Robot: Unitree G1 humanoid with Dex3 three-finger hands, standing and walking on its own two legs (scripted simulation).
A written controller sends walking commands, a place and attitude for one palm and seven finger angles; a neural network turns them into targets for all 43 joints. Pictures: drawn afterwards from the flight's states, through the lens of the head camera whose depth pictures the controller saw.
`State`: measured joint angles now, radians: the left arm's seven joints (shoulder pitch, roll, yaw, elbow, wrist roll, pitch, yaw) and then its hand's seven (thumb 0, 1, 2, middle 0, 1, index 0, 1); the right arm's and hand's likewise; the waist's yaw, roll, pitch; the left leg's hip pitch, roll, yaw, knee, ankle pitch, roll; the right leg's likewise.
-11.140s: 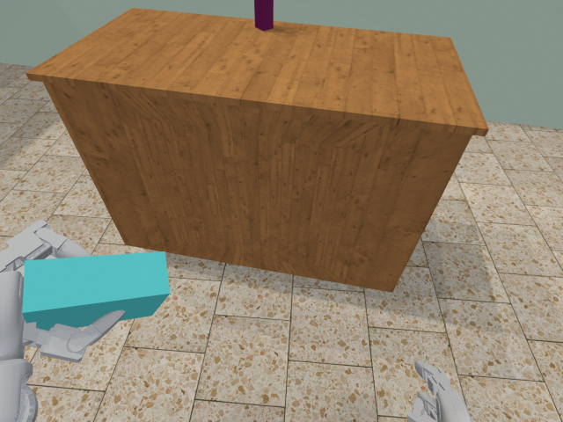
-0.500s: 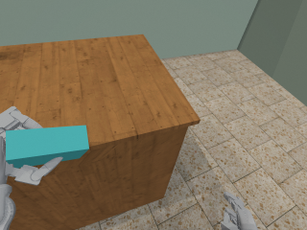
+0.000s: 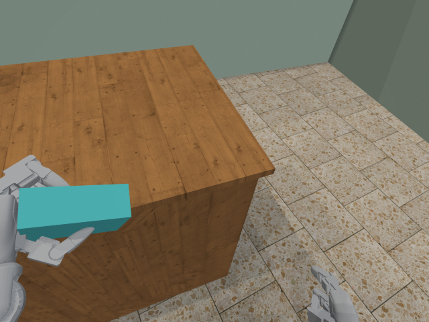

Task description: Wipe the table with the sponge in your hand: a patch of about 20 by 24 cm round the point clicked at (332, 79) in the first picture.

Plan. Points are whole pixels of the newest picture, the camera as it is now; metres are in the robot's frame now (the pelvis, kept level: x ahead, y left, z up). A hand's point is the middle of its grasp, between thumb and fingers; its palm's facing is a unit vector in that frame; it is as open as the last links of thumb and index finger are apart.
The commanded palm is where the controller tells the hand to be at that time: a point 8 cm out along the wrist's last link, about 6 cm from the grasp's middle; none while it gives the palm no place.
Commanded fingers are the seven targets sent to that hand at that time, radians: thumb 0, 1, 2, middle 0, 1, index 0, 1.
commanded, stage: look again from close up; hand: left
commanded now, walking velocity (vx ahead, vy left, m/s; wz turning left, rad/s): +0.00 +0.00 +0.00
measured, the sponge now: (92, 211) +0.23 +0.21 +0.13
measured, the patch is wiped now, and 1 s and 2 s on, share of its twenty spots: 0.00 0.00 0.00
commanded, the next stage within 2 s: come to a stop and stand still in 0.04 s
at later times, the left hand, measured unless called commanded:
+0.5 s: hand (62, 201) +0.23 +0.24 +0.16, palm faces +0.35 -0.85 -0.38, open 9.2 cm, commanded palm +0.16 +0.28 +0.17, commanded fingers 0.00 0.10 1.30 -1.20 -1.60 -1.20 -1.60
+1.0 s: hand (52, 206) +0.23 +0.26 +0.15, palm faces +0.37 -0.86 -0.34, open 9.2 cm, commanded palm +0.17 +0.29 +0.17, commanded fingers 0.00 0.10 1.30 -1.20 -1.60 -1.20 -1.60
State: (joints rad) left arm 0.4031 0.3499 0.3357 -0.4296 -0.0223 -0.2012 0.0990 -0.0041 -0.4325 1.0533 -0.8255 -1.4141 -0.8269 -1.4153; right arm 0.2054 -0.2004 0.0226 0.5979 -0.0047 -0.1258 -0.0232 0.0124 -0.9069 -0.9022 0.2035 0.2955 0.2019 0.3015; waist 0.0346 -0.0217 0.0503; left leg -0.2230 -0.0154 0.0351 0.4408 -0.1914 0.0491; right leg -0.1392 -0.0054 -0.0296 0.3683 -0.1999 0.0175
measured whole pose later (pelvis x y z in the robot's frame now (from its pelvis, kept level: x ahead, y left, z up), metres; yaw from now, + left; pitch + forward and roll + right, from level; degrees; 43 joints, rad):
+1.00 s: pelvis +0.01 +0.01 +0.00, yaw +0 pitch -1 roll -2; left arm 0.40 0.37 0.34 -0.44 -0.03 -0.20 0.09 0.00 -0.43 1.06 -0.83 -1.41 -0.83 -1.42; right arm 0.18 -0.18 0.03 0.57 0.00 -0.13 -0.03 0.01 -0.91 -0.90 0.20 0.30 0.20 0.30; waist 0.03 -0.05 0.05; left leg -0.23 -0.02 0.04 0.45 -0.21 0.06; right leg -0.14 -0.01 -0.02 0.36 -0.20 0.03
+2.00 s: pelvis +0.00 -0.05 -0.01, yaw +3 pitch -4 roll +0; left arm 0.25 0.55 0.37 -0.35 0.08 0.05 0.05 0.00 -0.44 1.06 -0.83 -1.41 -0.83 -1.41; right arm 0.16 -0.26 0.03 0.65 -0.01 -0.05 -0.05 0.01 -0.91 -0.90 0.20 0.30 0.20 0.30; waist 0.09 0.05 0.01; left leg -0.24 0.01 -0.03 0.52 -0.22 -0.02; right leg -0.17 0.04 -0.07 0.52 -0.29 -0.06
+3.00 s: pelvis -0.01 -0.03 +0.00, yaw +1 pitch -5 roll +1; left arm -0.01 0.69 0.09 -0.46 0.60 0.50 -0.15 0.00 -0.44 1.06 -0.83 -1.41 -0.83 -1.42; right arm -0.01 -0.27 0.08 0.64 0.05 0.05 -0.07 0.01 -0.91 -0.90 0.20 0.30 0.20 0.30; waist 0.14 0.13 0.02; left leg -0.15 -0.03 0.02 0.38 -0.14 0.02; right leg -0.12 0.00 -0.02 0.44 -0.23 -0.02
